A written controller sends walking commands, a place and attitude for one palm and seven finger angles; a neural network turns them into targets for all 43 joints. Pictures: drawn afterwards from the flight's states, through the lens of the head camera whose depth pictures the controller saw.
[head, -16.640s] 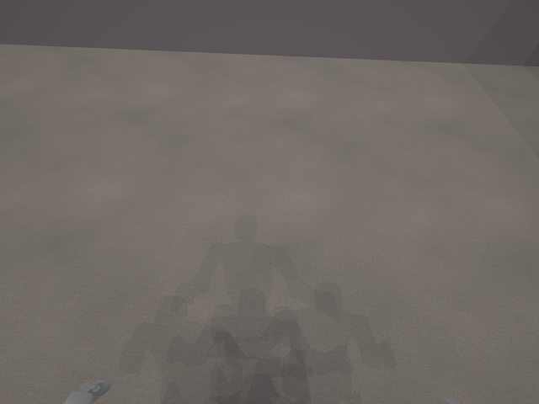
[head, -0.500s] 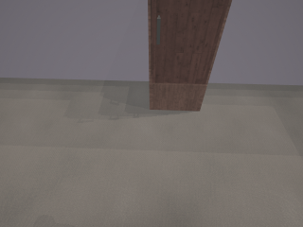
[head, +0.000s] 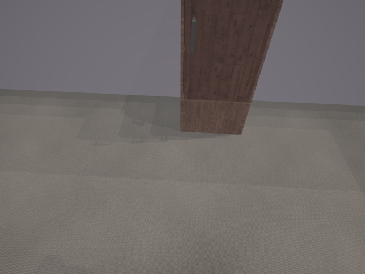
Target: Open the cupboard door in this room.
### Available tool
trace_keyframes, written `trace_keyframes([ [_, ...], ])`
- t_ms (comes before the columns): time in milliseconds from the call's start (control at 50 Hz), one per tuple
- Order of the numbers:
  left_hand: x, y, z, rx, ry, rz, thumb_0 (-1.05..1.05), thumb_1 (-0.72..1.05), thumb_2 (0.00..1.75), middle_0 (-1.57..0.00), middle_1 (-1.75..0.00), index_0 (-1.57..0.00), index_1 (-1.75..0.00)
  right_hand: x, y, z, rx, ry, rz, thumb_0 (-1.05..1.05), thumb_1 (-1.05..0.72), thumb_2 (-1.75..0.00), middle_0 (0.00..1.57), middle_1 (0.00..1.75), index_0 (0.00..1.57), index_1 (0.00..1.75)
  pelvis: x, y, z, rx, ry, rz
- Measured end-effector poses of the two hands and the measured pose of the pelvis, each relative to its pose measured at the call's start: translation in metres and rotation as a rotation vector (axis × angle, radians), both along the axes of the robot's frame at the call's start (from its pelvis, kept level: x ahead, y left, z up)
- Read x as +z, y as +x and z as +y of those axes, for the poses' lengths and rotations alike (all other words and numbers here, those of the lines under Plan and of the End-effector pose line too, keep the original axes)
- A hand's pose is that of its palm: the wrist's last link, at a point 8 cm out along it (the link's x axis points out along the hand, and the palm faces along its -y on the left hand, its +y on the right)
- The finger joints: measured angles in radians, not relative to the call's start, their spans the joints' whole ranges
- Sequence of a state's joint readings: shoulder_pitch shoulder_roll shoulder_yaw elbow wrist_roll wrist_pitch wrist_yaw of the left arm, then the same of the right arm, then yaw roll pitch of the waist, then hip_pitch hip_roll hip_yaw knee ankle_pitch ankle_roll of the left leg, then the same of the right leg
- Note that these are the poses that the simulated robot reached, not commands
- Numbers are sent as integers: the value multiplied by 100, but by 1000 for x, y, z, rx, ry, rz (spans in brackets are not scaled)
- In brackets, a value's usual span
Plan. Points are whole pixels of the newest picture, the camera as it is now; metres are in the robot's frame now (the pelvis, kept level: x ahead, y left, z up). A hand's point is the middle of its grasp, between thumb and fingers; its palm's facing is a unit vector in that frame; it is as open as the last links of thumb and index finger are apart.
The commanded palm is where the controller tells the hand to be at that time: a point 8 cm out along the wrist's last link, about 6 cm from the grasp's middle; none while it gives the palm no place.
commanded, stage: look at it before walking up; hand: left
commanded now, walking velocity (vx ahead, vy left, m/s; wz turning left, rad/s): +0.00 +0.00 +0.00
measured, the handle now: (193, 35) +1.15 +0.02 -0.01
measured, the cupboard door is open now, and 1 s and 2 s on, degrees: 0 0 0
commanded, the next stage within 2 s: walk to a spot facing it in 0.20 s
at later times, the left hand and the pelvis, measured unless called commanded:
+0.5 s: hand out of the picture +0.00 +0.20 -0.18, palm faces -0.02 -0.98 -0.21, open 7.4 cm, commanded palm none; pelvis -0.01 +0.02 -0.01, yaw -4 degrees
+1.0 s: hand (140, 230) +0.26 +0.14 -0.16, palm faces -0.34 -0.91 -0.25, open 7.4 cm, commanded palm none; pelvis +0.07 -0.01 -0.02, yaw -20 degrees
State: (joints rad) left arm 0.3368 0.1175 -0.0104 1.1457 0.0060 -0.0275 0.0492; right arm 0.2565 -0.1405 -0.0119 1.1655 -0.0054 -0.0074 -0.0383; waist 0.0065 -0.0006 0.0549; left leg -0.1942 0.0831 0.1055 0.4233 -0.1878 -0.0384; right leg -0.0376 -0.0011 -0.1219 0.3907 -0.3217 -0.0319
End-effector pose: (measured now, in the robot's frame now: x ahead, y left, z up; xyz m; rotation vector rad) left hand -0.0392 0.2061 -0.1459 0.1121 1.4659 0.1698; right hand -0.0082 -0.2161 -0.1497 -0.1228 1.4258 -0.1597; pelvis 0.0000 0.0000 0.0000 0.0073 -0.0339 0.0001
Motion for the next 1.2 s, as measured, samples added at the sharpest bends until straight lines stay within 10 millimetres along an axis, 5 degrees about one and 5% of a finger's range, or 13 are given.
trace_keyframes([
  [520, -4, 37, 46, -75, 32, -22, 0, 90, 89, -20, -30, -20, -30, -1, 17, 4, -50, -47, -66, 1, -91, -90, 20, 30, 20, 30, -6, -7, 21, -72, -16, 8],
  [640, -13, 59, 64, -119, 13, -31, 1, 90, 89, -20, -30, -20, -30, 1, 14, 10, -101, -72, -90, 1, -91, -90, 20, 30, 20, 30, -13, 1, 35, -118, -12, 25],
  [720, -9, 94, 71, -195, 16, -43, 1, 91, 89, -20, -30, -20, -30, 2, 5, 12, -162, -82, -118, 1, -91, -90, 20, 30, 20, 30, -12, 10, 40, -187, -4, 38],
  [820, 8, 168, 60, -297, 28, -139, 1, 91, 89, -19, -30, -20, -30, 6, -20, 15, -245, -67, -63, 0, -91, -90, 20, 30, 20, 30, -4, 26, 34, -250, 1, 47],
  [980, 19, 291, -10, -454, 24, -315, 1, 91, 90, -19, -30, -20, -30, -10, -36, -1, -385, -6, 29, 1, -90, -90, 20, 30, 20, 30, -12, 67, -6, -340, 12, 46],
  [1080, 9, 328, -52, -482, 14, -395, 0, 91, 89, -19, -30, -20, -30, -27, -2, -39, -401, 0, 19, 1, -90, -90, 20, 30, 20, 30, -27, 92, -37, -383, 3, 30],
  [1200, 8, 311, -61, -508, 1, -225, 0, 90, 89, -20, -30, -21, -30, 7, 106, -96, -384, -93, -237, 1, -91, -90, 20, 30, 20, 30, -8, 126, -50, -461, 8, 28],
])
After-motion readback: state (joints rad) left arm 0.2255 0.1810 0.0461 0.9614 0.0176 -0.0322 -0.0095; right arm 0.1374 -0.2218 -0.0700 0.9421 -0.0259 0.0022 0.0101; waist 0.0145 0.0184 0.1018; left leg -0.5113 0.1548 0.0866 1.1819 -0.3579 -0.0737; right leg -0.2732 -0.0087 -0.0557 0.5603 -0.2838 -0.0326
